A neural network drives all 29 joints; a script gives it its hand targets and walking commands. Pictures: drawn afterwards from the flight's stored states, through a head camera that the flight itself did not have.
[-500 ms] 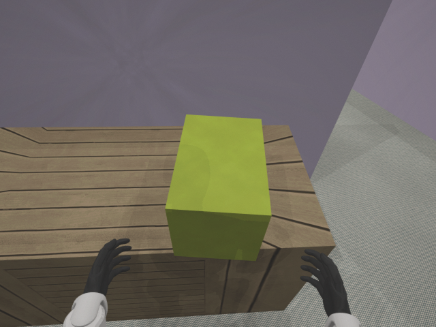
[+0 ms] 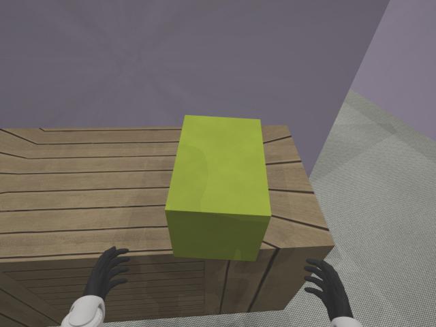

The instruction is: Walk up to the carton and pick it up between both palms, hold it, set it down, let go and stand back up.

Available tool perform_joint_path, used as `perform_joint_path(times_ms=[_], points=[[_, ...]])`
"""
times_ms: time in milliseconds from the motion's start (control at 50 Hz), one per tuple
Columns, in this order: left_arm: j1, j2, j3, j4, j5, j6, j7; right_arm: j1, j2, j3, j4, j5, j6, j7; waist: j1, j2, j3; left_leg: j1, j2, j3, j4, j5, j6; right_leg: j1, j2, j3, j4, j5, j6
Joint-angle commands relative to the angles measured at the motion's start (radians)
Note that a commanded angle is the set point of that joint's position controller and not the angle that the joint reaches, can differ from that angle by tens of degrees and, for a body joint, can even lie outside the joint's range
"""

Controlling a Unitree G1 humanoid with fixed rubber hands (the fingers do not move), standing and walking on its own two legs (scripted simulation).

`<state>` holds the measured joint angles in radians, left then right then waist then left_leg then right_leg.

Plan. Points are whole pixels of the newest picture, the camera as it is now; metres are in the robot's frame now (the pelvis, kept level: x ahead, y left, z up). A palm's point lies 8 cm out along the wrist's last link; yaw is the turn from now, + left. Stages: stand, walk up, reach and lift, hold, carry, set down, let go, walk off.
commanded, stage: set down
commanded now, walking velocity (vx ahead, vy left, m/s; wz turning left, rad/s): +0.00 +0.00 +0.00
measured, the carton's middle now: (218, 185) +0.46 +0.02 -0.06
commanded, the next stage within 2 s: let go in 0.76 s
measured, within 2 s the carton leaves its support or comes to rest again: neither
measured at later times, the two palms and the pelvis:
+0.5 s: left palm (97, 297) +0.18 +0.24 -0.06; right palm (341, 321) +0.16 -0.22 -0.06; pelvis +0.00 +0.00 +0.00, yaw +0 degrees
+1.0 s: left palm (99, 300) +0.17 +0.23 -0.07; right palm out of the picture +0.16 -0.22 -0.07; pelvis +0.00 +0.00 +0.00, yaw +0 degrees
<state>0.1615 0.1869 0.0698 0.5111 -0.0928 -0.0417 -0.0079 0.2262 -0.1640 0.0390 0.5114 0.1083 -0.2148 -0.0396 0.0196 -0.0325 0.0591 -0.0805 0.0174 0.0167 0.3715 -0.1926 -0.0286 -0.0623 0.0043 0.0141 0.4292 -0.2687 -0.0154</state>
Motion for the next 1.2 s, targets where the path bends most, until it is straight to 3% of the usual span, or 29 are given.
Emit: perform_joint_path(times_ms=[0, 560, 1180], points=[[-0.046, 0.126, -0.042, -0.152, 0.029, 0.003, -0.001, -0.081, -0.068, -0.040, -0.097, -0.080, -0.012, 0.006, -0.004, 0.014, -0.060, 0.179, -0.023, 0.044, -0.037, 0.170, -0.006, -0.151, 0.009, -0.008, -0.178, 0.154, 0.021], [-0.088, 0.139, -0.040, -0.113, 0.071, 0.124, -0.005, -0.124, -0.078, -0.074, -0.015, -0.147, 0.032, 0.029, -0.019, 0.033, -0.045, 0.173, -0.015, 0.066, -0.024, 0.126, -0.002, -0.184, 0.011, -0.018, -0.170, 0.126, 0.017], [-0.084, 0.118, -0.064, -0.096, 0.105, 0.154, 0.019, -0.152, -0.129, -0.084, 0.092, -0.159, 0.014, 0.062, -0.023, 0.052, -0.054, 0.150, -0.011, 0.067, -0.012, 0.104, 0.000, -0.194, 0.026, -0.046, -0.148, 0.106, 0.009]])
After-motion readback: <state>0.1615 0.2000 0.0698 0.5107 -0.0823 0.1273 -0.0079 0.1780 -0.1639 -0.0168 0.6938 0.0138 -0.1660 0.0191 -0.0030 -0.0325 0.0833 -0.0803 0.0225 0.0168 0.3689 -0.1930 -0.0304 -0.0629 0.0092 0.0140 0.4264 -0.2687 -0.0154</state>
